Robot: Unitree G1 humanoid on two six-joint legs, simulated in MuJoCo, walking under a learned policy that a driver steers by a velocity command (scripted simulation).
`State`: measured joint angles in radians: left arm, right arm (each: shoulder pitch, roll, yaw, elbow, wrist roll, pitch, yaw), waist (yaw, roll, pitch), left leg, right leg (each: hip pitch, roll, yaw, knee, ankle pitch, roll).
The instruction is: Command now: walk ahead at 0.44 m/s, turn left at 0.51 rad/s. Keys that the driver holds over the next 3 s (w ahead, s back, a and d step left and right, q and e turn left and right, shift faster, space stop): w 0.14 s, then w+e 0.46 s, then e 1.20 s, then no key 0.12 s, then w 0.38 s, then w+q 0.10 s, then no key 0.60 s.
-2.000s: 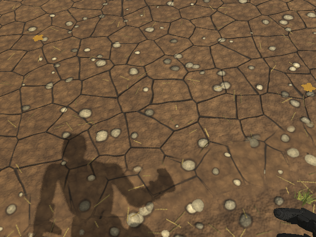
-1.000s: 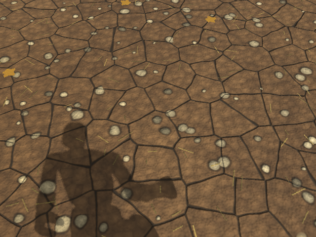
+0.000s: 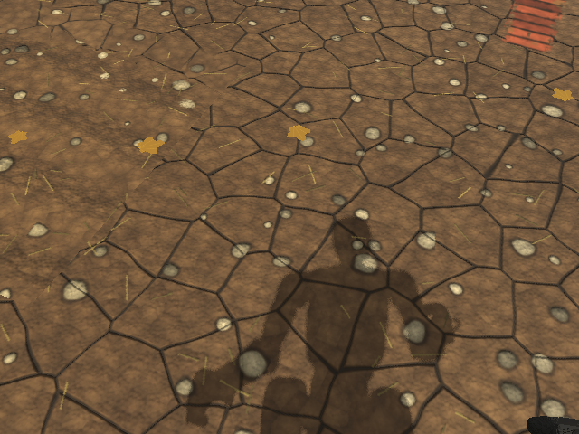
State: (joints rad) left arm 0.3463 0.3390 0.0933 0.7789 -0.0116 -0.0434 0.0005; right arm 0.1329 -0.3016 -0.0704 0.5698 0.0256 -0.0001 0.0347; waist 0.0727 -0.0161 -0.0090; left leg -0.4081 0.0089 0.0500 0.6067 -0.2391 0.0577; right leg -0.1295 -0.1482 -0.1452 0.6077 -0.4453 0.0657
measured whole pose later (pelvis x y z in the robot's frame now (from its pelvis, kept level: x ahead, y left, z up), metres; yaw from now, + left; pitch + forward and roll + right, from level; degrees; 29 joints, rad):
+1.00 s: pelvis +0.51 +0.03 +0.00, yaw -21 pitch +2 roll +0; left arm 0.23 0.33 0.07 0.69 -0.02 0.02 0.02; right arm 0.11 -0.27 -0.03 0.63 -0.03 -0.05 -0.02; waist 0.04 -0.02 0.04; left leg -0.46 -0.02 -0.04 0.54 -0.12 0.01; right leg -0.38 0.12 0.16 1.00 -0.57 0.02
